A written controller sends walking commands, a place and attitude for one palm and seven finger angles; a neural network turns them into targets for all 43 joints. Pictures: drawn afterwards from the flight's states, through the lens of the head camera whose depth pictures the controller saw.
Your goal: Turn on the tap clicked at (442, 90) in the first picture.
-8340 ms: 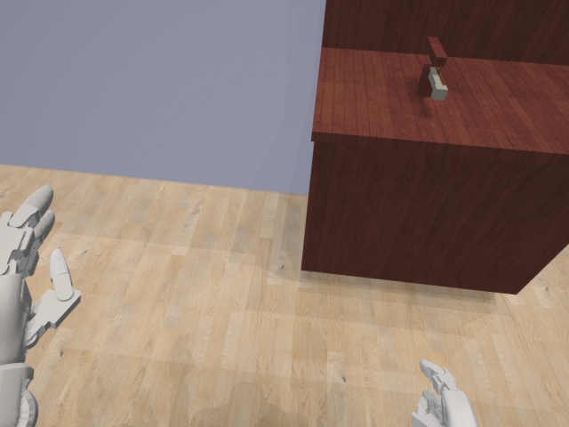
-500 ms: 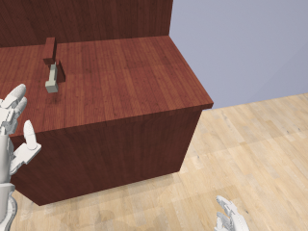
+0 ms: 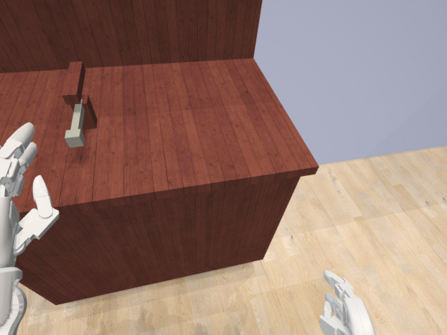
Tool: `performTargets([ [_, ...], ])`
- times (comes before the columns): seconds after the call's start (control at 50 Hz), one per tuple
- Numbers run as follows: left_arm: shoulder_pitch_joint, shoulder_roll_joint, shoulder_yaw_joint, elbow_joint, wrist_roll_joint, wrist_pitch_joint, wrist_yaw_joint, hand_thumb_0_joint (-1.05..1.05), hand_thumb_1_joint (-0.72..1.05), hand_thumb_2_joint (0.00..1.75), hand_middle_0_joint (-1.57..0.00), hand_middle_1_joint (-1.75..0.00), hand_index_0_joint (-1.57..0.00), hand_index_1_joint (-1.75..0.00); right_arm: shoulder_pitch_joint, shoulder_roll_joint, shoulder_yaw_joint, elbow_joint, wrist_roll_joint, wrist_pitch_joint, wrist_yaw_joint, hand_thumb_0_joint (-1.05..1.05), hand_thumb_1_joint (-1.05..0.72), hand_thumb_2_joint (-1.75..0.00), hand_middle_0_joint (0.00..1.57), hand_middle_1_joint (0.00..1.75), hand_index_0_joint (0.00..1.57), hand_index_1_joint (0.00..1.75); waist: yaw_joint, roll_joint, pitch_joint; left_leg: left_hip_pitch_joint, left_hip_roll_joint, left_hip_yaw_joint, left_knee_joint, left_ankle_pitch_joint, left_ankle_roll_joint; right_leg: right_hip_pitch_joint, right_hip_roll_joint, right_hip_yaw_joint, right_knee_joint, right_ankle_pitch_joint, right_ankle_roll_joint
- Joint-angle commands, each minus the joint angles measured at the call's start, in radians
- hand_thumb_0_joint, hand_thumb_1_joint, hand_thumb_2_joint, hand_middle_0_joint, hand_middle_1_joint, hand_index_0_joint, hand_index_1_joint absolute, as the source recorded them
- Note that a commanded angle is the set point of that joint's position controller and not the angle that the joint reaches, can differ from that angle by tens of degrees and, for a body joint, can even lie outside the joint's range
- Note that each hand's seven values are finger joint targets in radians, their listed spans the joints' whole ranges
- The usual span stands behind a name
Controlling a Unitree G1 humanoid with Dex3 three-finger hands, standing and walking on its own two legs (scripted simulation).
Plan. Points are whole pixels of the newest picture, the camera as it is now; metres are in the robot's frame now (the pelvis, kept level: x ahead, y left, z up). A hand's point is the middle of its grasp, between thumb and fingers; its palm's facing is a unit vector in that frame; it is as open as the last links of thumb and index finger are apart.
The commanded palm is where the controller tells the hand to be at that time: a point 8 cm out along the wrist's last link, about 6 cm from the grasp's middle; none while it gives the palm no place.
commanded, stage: come to a stop and stand still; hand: left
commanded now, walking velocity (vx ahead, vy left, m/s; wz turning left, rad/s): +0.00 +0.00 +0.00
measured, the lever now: (75, 138) +0.45 +0.36 +0.06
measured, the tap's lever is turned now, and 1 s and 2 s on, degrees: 0 0 0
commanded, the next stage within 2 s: look again from close up in 0.30 s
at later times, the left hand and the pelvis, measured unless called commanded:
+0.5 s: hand (67, 209) +0.23 +0.24 +0.15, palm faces +0.40 -0.84 -0.35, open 7.4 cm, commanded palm +0.17 +0.27 +0.17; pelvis +0.02 -0.01 +0.00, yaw +1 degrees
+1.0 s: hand (68, 210) +0.23 +0.24 +0.15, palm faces +0.41 -0.84 -0.34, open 7.4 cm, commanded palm +0.18 +0.27 +0.17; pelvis +0.02 -0.01 +0.00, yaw +0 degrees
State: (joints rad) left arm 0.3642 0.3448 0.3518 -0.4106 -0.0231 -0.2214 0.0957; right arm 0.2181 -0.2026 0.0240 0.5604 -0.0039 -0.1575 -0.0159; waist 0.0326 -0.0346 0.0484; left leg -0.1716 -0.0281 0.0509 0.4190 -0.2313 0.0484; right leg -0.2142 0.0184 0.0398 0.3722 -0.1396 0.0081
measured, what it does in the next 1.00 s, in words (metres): stands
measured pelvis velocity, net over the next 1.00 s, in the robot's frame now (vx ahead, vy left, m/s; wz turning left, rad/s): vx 0.02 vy -0.01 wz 0.00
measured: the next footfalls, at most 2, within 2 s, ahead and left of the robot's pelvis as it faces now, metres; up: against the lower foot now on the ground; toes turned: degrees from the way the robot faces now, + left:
right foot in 1.56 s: +0.19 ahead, -0.05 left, +0.00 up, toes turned -4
left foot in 1.78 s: +0.22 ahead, +0.18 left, +0.00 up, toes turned -3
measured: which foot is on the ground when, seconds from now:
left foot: down 0.00-1.00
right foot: down 0.00-1.00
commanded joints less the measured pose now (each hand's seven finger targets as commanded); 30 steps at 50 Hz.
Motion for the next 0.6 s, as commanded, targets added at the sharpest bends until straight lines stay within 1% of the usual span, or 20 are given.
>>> performTargets([
  [0.0, -0.026, 0.159, 0.096, -0.211, -0.015, -0.056, 0.015, 0.00, 0.90, 0.90, -0.20, -0.30, -0.20, -0.30, -0.078, -0.118, -0.055, -0.153, 0.003, -0.031, -0.012, 0.00, -0.90, -0.90, 0.20, 0.30, 0.20, 0.30, -0.003, 0.072, -0.195, 0.011, 0.061, -0.046, -0.050, 0.286, -0.079, 0.139, -0.023, 0.007, 0.004, 0.280, -0.026],
  [0.02, -0.022, 0.162, 0.098, -0.216, -0.017, -0.055, 0.015, 0.00, 0.90, 0.90, -0.20, -0.30, -0.20, -0.30, -0.078, -0.121, -0.056, -0.154, 0.003, -0.027, -0.013, 0.00, -0.90, -0.90, 0.20, 0.30, 0.20, 0.30, -0.003, 0.074, -0.198, 0.011, 0.060, -0.046, -0.052, 0.287, -0.081, 0.140, -0.024, 0.008, 0.004, 0.285, -0.026],
  [0.04, -0.020, 0.181, 0.114, -0.230, -0.019, -0.053, 0.016, 0.00, 0.90, 0.90, -0.20, -0.30, -0.20, -0.30, -0.088, -0.120, -0.055, -0.155, 0.002, -0.025, -0.016, 0.00, -0.90, -0.90, 0.20, 0.30, 0.20, 0.30, -0.005, 0.097, -0.201, 0.033, 0.056, -0.040, -0.045, 0.322, -0.086, 0.129, -0.024, 0.009, 0.009, 0.311, -0.028],
  [0.1, -0.014, 0.163, 0.097, -0.228, -0.025, -0.047, 0.018, 0.00, 0.90, 0.90, -0.20, -0.30, -0.20, -0.30, -0.087, -0.117, -0.054, -0.157, 0.005, -0.012, -0.021, 0.00, -0.90, -0.90, 0.20, 0.30, 0.20, 0.30, -0.006, 0.082, -0.199, 0.020, 0.059, -0.041, -0.050, 0.296, -0.081, 0.137, -0.027, 0.007, 0.005, 0.297, -0.024],
  [0.12, -0.014, 0.170, 0.105, -0.226, -0.026, -0.046, 0.019, 0.00, 0.90, 0.90, -0.20, -0.30, -0.20, -0.30, -0.090, -0.119, -0.054, -0.157, 0.004, -0.008, -0.023, 0.00, -0.90, -0.90, 0.20, 0.30, 0.20, 0.30, -0.004, 0.078, -0.196, 0.016, 0.059, -0.043, -0.053, 0.275, -0.077, 0.136, -0.028, 0.010, -0.003, 0.284, -0.023],
  [0.14, -0.018, 0.185, 0.114, -0.239, -0.026, -0.044, 0.021, 0.00, 0.90, 0.90, -0.20, -0.30, -0.20, -0.30, -0.098, -0.118, -0.054, -0.156, 0.003, -0.007, -0.027, 0.00, -0.90, -0.90, 0.20, 0.30, 0.20, 0.30, -0.006, 0.093, -0.196, 0.031, 0.056, -0.038, -0.051, 0.287, -0.080, 0.124, -0.027, 0.014, -0.003, 0.293, -0.026],
  [0.18, -0.019, 0.167, 0.099, -0.233, -0.028, -0.041, 0.023, 0.00, 0.90, 0.90, -0.20, -0.30, -0.20, -0.30, -0.094, -0.118, -0.052, -0.158, 0.003, -0.001, -0.029, 0.00, -0.90, -0.90, 0.20, 0.30, 0.20, 0.30, -0.006, 0.085, -0.199, 0.020, 0.058, -0.044, -0.054, 0.285, -0.077, 0.143, -0.029, 0.010, -0.001, 0.293, -0.024],
  [0.2, -0.016, 0.174, 0.107, -0.230, -0.028, -0.040, 0.025, 0.00, 0.90, 0.90, -0.20, -0.30, -0.20, -0.30, -0.093, -0.117, -0.054, -0.157, 0.003, 0.002, -0.030, 0.00, -0.90, -0.90, 0.20, 0.30, 0.20, 0.30, -0.005, 0.068, -0.204, 0.022, 0.058, -0.043, -0.054, 0.277, -0.075, 0.146, -0.028, 0.010, -0.005, 0.291, -0.023],
  [0.22, -0.018, 0.168, 0.099, -0.230, -0.029, -0.039, 0.025, 0.00, 0.90, 0.90, -0.20, -0.30, -0.20, -0.30, -0.094, -0.119, -0.054, -0.160, 0.004, 0.004, -0.030, 0.00, -0.90, -0.90, 0.20, 0.30, 0.20, 0.30, -0.006, 0.068, -0.196, 0.021, 0.055, -0.042, -0.058, 0.262, -0.073, 0.140, -0.029, 0.013, -0.013, 0.278, -0.022],
  [0.24, -0.020, 0.180, 0.108, -0.234, -0.028, -0.038, 0.026, 0.00, 0.90, 0.90, -0.20, -0.30, -0.20, -0.30, -0.102, -0.119, -0.054, -0.157, 0.002, 0.005, -0.034, 0.00, -0.90, -0.90, 0.20, 0.30, 0.20, 0.30, -0.006, 0.101, -0.192, 0.029, 0.051, -0.037, -0.059, 0.267, -0.076, 0.129, -0.028, 0.014, -0.016, 0.276, -0.023],
  [0.3, -0.017, 0.163, 0.092, -0.224, -0.028, -0.033, 0.027, 0.00, 0.90, 0.90, -0.20, -0.30, -0.20, -0.30, -0.095, -0.117, -0.054, -0.159, 0.004, 0.012, -0.034, 0.00, -0.90, -0.90, 0.20, 0.30, 0.20, 0.30, -0.007, 0.079, -0.189, 0.012, 0.053, -0.042, -0.070, 0.225, -0.070, 0.140, -0.027, 0.012, -0.026, 0.240, -0.021],
  [0.34, -0.022, 0.180, 0.105, -0.234, -0.029, -0.031, 0.029, 0.00, 0.90, 0.90, -0.20, -0.30, -0.20, -0.30, -0.102, -0.119, -0.055, -0.158, 0.003, 0.013, -0.038, 0.00, -0.90, -0.90, 0.20, 0.30, 0.20, 0.30, -0.007, 0.082, -0.183, 0.022, 0.050, -0.039, -0.075, 0.221, -0.070, 0.127, -0.025, 0.011, -0.035, 0.231, -0.019],
  [0.36, -0.024, 0.167, 0.090, -0.231, -0.028, -0.030, 0.030, 0.00, 0.90, 0.90, -0.20, -0.30, -0.20, -0.30, -0.099, -0.117, -0.052, -0.158, 0.003, 0.016, -0.038, 0.00, -0.90, -0.90, 0.20, 0.30, 0.20, 0.30, -0.008, 0.087, -0.181, 0.014, 0.054, -0.042, -0.078, 0.214, -0.068, 0.135, -0.029, 0.006, -0.034, 0.226, -0.018],
  [0.4, -0.023, 0.162, 0.086, -0.215, -0.028, -0.027, 0.030, 0.00, 0.90, 0.90, -0.20, -0.30, -0.20, -0.30, -0.093, -0.118, -0.053, -0.158, 0.004, 0.020, -0.038, 0.00, -0.90, -0.90, 0.20, 0.30, 0.20, 0.30, -0.008, 0.070, -0.170, 0.002, 0.050, -0.042, -0.087, 0.188, -0.066, 0.134, -0.024, 0.008, -0.047, 0.200, -0.016],
  [0.42, -0.027, 0.161, 0.082, -0.211, -0.028, -0.026, 0.029, 0.00, 0.90, 0.90, -0.20, -0.30, -0.20, -0.30, -0.095, -0.121, -0.054, -0.159, 0.005, 0.022, -0.038, 0.00, -0.90, -0.90, 0.20, 0.30, 0.20, 0.30, -0.008, 0.073, -0.158, -0.009, 0.048, -0.045, -0.095, 0.167, -0.065, 0.130, -0.022, 0.009, -0.056, 0.179, -0.015],
  [0.44, -0.028, 0.179, 0.098, -0.221, -0.027, -0.026, 0.030, 0.00, 0.90, 0.90, -0.20, -0.30, -0.20, -0.30, -0.104, -0.121, -0.054, -0.157, 0.003, 0.022, -0.042, 0.00, -0.90, -0.90, 0.20, 0.30, 0.20, 0.30, -0.007, 0.092, -0.159, 0.004, 0.048, -0.040, -0.094, 0.176, -0.067, 0.121, -0.022, 0.008, -0.057, 0.185, -0.016],
  [0.46, -0.029, 0.167, 0.087, -0.221, -0.027, -0.027, 0.030, 0.00, 0.90, 0.90, -0.20, -0.30, -0.20, -0.30, -0.097, -0.119, -0.053, -0.158, 0.004, 0.024, -0.041, 0.00, -0.90, -0.90, 0.20, 0.30, 0.20, 0.30, -0.008, 0.091, -0.164, -0.009, 0.051, -0.048, -0.099, 0.170, -0.066, 0.137, -0.024, -0.001, -0.051, 0.176, -0.015],
  [0.52, -0.020, 0.168, 0.088, -0.224, -0.028, -0.026, 0.030, 0.00, 0.90, 0.90, -0.20, -0.30, -0.20, -0.30, -0.092, -0.120, -0.056, -0.163, 0.006, 0.027, -0.040, 0.00, -0.90, -0.90, 0.20, 0.30, 0.20, 0.30, -0.008, 0.069, -0.172, -0.009, 0.048, -0.044, -0.097, 0.172, -0.063, 0.149, -0.020, -0.001, -0.054, 0.189, -0.013],
  [0.54, -0.011, 0.178, 0.097, -0.226, -0.029, -0.023, 0.031, 0.00, 0.90, 0.90, -0.20, -0.30, -0.20, -0.30, -0.101, -0.121, -0.055, -0.160, 0.003, 0.027, -0.043, 0.00, -0.90, -0.90, 0.20, 0.30, 0.20, 0.30, -0.007, 0.090, -0.173, 0.000, 0.048, -0.044, -0.096, 0.179, -0.065, 0.140, -0.022, 0.001, -0.054, 0.191, -0.014],
  [0.58, -0.012, 0.167, 0.088, -0.229, -0.029, -0.024, 0.031, 0.00, 0.90, 0.90, -0.20, -0.30, -0.20, -0.30, -0.093, -0.121, -0.055, -0.160, 0.004, 0.028, -0.042, 0.00, -0.90, -0.90, 0.20, 0.30, 0.20, 0.30, -0.008, 0.076, -0.176, -0.013, 0.050, -0.049, -0.097, 0.185, -0.065, 0.159, -0.022, -0.004, -0.046, 0.199, -0.015],
])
